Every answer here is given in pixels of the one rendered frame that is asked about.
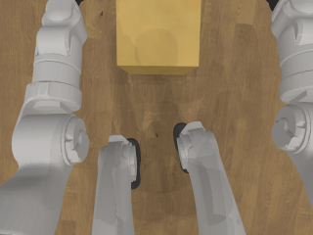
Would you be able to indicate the carton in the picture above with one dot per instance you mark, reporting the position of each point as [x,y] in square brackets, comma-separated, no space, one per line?
[158,36]

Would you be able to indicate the right robot shin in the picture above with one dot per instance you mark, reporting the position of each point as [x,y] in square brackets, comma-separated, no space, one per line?
[197,124]

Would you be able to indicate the robot shin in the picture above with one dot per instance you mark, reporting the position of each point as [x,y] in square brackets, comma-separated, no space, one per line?
[197,124]
[113,138]

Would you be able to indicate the robot right upper arm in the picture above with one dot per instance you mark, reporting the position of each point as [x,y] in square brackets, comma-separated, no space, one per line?
[293,132]

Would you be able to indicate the robot right hand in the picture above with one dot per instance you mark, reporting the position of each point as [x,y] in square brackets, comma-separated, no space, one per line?
[272,4]

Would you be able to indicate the left robot shin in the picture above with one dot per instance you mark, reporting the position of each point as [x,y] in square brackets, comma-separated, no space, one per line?
[113,138]

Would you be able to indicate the robot left upper arm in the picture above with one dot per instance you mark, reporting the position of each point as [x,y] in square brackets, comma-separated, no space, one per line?
[46,148]

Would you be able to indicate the right robot forearm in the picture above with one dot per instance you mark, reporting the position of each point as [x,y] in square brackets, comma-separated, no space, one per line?
[292,25]

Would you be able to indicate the left robot forearm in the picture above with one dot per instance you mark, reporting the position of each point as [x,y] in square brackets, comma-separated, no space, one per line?
[57,64]

